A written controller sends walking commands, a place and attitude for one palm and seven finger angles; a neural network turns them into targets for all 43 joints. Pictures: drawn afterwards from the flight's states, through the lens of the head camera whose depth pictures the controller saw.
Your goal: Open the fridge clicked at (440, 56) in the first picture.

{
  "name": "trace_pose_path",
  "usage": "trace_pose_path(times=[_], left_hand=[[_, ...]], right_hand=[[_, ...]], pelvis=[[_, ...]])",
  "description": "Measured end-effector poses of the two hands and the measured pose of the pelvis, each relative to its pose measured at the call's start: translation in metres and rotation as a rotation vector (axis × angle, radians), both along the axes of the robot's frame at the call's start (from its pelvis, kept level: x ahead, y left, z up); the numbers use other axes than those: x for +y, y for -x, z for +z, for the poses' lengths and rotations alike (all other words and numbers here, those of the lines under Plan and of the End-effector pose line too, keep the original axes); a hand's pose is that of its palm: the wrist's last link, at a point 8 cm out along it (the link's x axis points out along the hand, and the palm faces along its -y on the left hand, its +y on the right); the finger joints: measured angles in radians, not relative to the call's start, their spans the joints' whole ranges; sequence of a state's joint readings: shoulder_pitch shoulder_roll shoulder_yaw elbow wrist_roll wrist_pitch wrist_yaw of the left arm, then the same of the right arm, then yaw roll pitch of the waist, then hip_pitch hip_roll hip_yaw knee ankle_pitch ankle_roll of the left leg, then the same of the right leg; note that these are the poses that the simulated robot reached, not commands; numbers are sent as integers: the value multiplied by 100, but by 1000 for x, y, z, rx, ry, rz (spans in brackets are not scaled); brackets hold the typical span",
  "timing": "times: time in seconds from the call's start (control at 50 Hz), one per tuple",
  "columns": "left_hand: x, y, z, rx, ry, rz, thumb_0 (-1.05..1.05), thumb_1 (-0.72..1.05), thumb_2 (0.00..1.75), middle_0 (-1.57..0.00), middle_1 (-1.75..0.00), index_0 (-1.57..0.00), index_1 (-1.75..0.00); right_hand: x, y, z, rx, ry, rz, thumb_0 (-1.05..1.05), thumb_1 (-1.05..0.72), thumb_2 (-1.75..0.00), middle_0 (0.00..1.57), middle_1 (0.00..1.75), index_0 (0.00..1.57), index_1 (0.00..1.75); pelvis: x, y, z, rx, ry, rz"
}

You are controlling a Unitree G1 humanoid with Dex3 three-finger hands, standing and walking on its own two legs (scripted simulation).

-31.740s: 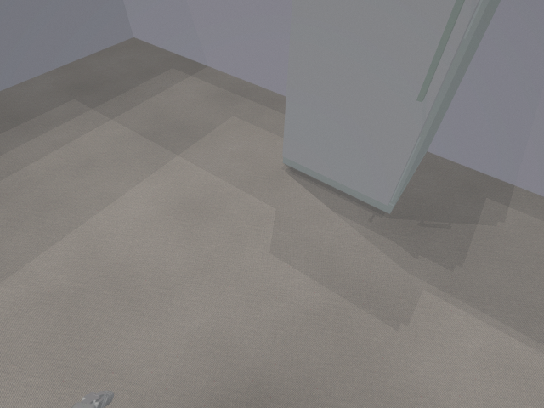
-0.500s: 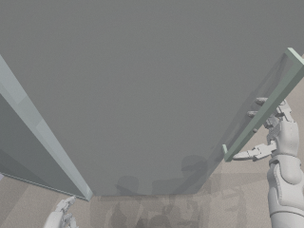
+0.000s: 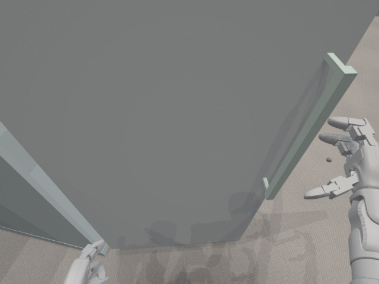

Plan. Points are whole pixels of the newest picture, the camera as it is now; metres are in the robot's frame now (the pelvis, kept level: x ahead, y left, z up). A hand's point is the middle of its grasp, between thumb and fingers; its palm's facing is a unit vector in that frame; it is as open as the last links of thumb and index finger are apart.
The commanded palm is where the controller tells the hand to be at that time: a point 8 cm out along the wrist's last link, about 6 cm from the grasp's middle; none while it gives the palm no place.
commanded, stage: slip the hand off the handle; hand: right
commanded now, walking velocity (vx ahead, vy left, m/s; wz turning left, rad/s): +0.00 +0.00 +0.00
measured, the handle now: (292, 145) +0.38 -0.19 +0.10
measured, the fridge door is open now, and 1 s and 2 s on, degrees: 73 73 73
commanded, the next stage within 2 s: draw the hand back to the body in 0.78 s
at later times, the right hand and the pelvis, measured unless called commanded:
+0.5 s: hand (350, 196) +0.27 -0.26 +0.11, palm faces +0.20 +0.97 -0.16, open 14.7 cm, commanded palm +0.23 -0.30 +0.12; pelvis -0.01 +0.00 +0.00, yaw +0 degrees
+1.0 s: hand (359, 227) +0.21 -0.25 +0.11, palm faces +0.13 +0.99 -0.09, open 14.7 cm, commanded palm +0.18 -0.30 +0.13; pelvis -0.01 +0.01 +0.00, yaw -2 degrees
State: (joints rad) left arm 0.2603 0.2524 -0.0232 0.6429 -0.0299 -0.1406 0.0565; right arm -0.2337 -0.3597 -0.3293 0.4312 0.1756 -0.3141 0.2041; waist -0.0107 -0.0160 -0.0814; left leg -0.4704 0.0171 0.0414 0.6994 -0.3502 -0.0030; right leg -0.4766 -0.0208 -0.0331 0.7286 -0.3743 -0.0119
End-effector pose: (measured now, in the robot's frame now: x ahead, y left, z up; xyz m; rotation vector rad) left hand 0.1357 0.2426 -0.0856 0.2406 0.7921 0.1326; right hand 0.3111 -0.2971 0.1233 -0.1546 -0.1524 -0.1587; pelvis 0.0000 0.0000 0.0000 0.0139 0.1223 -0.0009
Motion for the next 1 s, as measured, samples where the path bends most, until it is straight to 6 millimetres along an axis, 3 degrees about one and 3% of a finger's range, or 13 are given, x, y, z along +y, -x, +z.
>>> trace_pose_path(times=[0.14, 0.26, 0.48, 0.68, 0.88, 1.0], left_hand=[[-1, 16, -2, 35, -9, 28, 1, 90, 90, -20, -30, -20, -30], [-2, 22, 0, 25, 0, 43, 2, 90, 90, -20, -30, -20, -30], [-10, -9, 9, -85, 5, -28, 2, 90, 90, -20, -30, -20, -30], [-16, -38, 21, -189, 25, -86, 2, 90, 90, -20, -30, -20, -30], [-6, -38, 19, -199, 17, -97, 2, 90, 90, -20, -30, -20, -30], [0, -34, 16, -190, 5, -76, 2, 90, 90, -20, -30, -20, -30]], right_hand=[[-14, -2, 0, 13, -1, -5, -1, 55, -20, 25, 115, 26, 115], [-11, 17, -1, 4, 1, 18, -1, 55, -20, 25, 115, 26, 115], [-10, 73, -4, -2, 15, -30, -1, 55, -20, 25, 115, 26, 115], [-5, 97, 0, 18, 18, -24, -1, 55, -20, 25, 115, 26, 115], [-5, 130, 1, 31, 36, -49, -1, 55, -20, 25, 115, 26, 115], [-6, 126, -5, 100, -71, 25, -1, 55, -20, 25, 115, 26, 115]], pelvis=[[-6, 2, 0, 3, -4, 5], [-9, 1, 0, -2, -6, 13], [-4, 7, -1, -33, -6, -5], [5, 9, -1, -46, -4, -20], [13, 6, -2, -52, -4, -29], [15, 6, 0, -71, -7, -42]])
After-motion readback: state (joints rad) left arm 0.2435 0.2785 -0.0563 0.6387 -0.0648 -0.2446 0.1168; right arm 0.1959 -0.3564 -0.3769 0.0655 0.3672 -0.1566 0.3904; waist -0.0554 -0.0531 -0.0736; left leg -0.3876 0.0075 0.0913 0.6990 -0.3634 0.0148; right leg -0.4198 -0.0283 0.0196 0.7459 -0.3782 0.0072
